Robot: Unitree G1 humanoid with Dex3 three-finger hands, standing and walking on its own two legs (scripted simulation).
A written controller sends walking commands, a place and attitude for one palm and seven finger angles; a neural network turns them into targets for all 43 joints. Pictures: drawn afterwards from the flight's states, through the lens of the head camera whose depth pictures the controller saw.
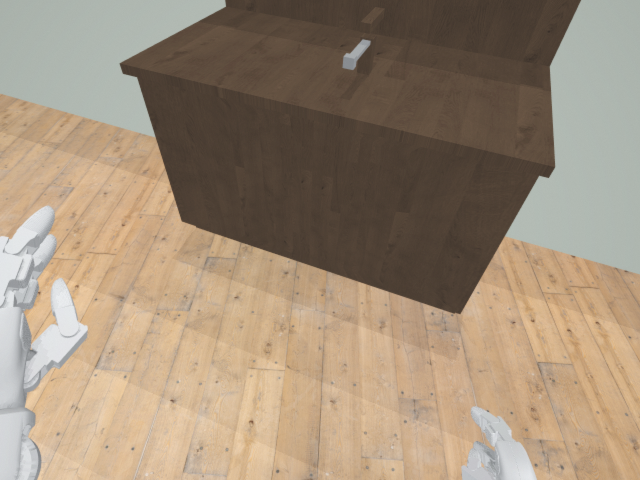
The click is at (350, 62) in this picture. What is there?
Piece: tap's lever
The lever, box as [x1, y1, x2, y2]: [343, 53, 356, 69]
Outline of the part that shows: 346,53 343,56 343,67 353,69 355,66 356,55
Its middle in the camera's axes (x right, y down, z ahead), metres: +0.07 -0.44 +0.96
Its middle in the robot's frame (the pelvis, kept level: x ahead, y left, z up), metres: +1.03 -0.01 +0.08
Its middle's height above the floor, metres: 0.85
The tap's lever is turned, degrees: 0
